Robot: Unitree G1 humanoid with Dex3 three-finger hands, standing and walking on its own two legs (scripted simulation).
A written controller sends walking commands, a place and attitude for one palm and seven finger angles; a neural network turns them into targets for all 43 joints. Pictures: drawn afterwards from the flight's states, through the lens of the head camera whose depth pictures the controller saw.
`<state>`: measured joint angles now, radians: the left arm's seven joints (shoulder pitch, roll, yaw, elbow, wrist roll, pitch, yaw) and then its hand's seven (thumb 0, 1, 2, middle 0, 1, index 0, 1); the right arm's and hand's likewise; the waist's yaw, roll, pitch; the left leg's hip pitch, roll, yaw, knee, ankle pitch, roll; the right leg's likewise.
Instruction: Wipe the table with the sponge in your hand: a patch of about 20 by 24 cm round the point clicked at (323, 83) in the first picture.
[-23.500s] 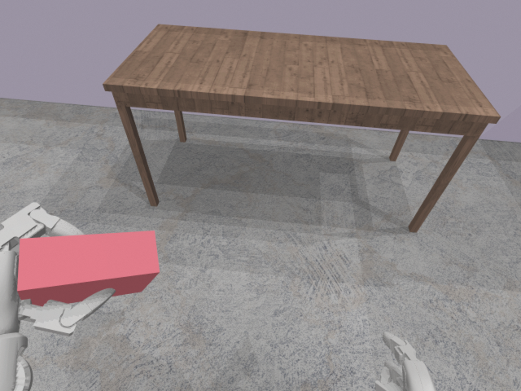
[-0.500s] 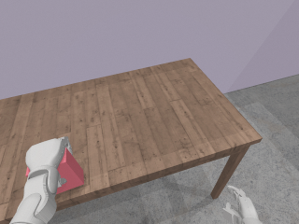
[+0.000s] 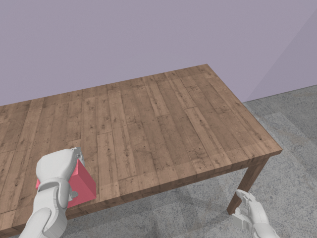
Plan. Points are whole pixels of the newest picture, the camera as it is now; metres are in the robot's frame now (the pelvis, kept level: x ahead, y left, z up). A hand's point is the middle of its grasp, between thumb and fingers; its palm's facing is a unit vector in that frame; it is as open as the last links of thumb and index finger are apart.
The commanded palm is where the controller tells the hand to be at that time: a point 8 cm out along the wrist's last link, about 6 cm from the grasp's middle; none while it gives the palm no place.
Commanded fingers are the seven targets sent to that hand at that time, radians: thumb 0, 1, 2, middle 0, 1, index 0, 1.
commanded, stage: lower the sponge onto the table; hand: left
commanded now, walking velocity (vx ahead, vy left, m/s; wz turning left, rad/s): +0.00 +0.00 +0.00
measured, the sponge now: (72, 189) +0.22 +0.29 -0.02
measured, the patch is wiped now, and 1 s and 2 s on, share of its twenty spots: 0.00 0.00 0.25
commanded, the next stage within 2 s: wipe forward along the first lane in 1.16 s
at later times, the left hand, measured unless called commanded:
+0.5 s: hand (71, 177) +0.23 +0.29 +0.02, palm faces -0.09 -0.09 -0.99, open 9.4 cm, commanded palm +0.22 +0.29 +0.09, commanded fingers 0.00 0.10 1.30 -1.20 -1.60 -1.20 -1.60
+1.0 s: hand (71, 181) +0.23 +0.29 +0.00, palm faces -0.08 -0.08 -0.99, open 9.4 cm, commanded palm +0.22 +0.29 +0.06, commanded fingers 0.00 0.10 1.30 -1.20 -1.60 -1.20 -1.60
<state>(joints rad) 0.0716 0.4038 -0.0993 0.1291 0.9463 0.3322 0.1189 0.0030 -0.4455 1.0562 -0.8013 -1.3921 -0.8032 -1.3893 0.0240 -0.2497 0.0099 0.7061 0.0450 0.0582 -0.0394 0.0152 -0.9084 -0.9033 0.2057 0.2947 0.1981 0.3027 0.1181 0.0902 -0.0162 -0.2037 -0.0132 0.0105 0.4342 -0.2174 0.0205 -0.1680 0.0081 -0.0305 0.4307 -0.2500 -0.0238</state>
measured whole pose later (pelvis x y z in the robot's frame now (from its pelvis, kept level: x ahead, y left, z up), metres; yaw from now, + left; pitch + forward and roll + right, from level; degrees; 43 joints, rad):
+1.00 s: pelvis +0.00 +0.00 +0.00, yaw +0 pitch +1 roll +0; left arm 0.08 0.39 -0.07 0.23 0.99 0.23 0.21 0.00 -0.45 1.06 -0.80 -1.39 -0.81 -1.39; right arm 0.06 -0.25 -0.03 0.71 0.04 0.03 -0.04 0.01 -0.91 -0.90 0.21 0.29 0.20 0.30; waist 0.11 0.08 -0.03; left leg -0.28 -0.01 0.01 0.50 -0.24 0.02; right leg -0.24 0.01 -0.03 0.48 -0.27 -0.02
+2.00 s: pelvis -0.03 -0.03 -0.03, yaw +0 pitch +10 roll +0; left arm -0.38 0.52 0.04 0.83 1.01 0.06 0.25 0.01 -0.60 1.20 -0.87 -1.34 -0.87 -1.35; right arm 0.21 -0.29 -0.05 0.75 0.07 0.05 -0.07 0.01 -0.91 -0.90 0.21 0.29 0.20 0.30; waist 0.03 0.08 -0.09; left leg -0.60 0.02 -0.02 0.70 -0.28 0.01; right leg -0.55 0.05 -0.06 0.68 -0.30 -0.06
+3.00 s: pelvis -0.02 +0.02 -0.04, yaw -2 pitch +18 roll -4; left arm -0.72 0.69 0.09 1.13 1.08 0.01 0.23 0.01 -0.60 1.20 -0.87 -1.35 -0.87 -1.37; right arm 0.29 -0.28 -0.02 0.72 0.06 0.08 -0.02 0.01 -0.91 -0.90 0.21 0.29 0.20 0.30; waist -0.04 0.05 -0.14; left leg -0.79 0.00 -0.02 0.82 -0.34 0.05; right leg -0.71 0.04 -0.02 0.72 -0.31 0.00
